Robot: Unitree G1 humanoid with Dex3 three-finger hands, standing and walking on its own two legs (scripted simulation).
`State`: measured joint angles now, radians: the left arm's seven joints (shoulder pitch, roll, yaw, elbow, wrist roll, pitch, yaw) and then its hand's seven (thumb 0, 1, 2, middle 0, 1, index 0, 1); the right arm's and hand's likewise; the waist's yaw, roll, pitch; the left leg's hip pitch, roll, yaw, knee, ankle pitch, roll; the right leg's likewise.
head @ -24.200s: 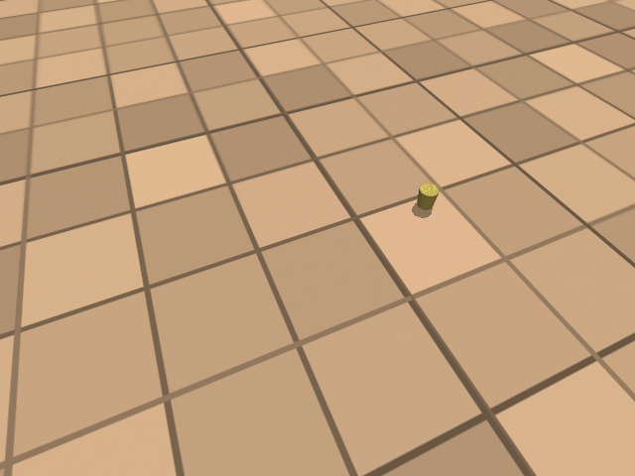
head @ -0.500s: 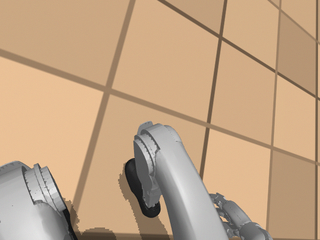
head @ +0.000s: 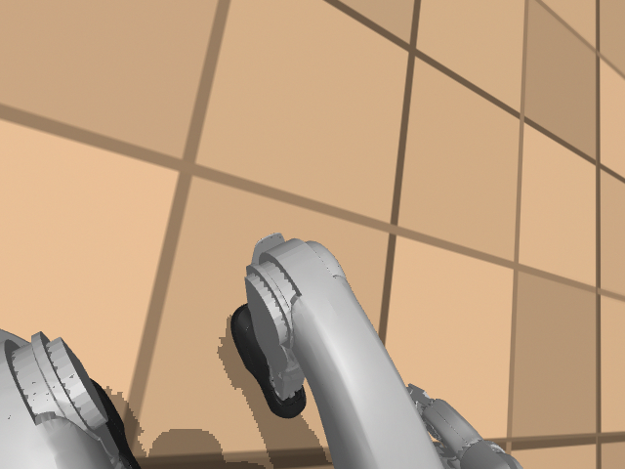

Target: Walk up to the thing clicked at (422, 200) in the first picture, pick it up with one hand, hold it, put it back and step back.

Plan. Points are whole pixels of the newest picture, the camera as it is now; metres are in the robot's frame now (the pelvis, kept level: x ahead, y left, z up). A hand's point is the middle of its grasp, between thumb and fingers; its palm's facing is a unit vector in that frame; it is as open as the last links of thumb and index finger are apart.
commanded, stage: rest palm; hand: left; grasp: from above
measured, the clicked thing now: out of the picture +0.50 +0.38 -0.27
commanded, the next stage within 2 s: close in 1.88 s
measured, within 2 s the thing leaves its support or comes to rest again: neither
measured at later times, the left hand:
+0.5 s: hand out of the picture +0.48 +0.37 -0.23, palm faces -0.41 -0.15 -0.90, open 14.2 cm
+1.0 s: hand out of the picture +0.48 +0.37 -0.23, palm faces -0.42 -0.15 -0.89, open 13.8 cm
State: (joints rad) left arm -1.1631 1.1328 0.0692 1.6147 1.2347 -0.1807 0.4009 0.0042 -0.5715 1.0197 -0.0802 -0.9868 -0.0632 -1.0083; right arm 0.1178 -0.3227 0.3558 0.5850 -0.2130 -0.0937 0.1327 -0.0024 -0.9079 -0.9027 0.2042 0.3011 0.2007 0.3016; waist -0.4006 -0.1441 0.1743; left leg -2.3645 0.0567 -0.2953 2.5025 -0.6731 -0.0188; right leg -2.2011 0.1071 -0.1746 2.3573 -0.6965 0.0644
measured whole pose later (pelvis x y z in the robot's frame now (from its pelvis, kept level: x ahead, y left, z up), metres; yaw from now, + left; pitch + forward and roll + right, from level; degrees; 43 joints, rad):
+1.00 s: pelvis +0.00 +0.00 +0.00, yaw -1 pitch +27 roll -15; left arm -1.17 1.18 0.06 1.64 1.22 -0.20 0.43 0.00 -0.50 1.03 -0.10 -1.06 -0.09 -1.07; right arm 0.08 -0.35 0.39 0.57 -0.22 -0.13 0.14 0.00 -0.91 -0.91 0.20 0.30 0.20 0.30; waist -0.41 -0.17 0.21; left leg -2.35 0.06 -0.31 2.51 -0.68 -0.02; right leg -2.19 0.11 -0.19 2.35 -0.69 0.07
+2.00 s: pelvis +0.00 +0.00 +0.00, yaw -1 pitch +27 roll -15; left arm -1.18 1.19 0.05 1.65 1.22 -0.20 0.46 0.00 -0.41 1.04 -0.11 -1.14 -0.12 -1.13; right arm 0.07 -0.35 0.40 0.56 -0.23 -0.14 0.14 0.00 -0.91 -0.90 0.20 0.30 0.20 0.30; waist -0.41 -0.18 0.22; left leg -2.36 0.06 -0.32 2.51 -0.68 -0.02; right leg -2.19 0.11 -0.19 2.35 -0.68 0.07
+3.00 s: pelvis +0.00 +0.00 +0.00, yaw -2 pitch +27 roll -16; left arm -1.17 1.19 0.06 1.64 1.21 -0.19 0.45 0.01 -0.06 0.71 -0.37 -0.90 -0.39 -0.86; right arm 0.07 -0.35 0.41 0.56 -0.24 -0.13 0.14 0.00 -0.90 -0.90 0.20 0.30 0.20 0.30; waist -0.41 -0.18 0.22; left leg -2.35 0.06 -0.32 2.52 -0.68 -0.01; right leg -2.18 0.12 -0.19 2.35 -0.68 0.07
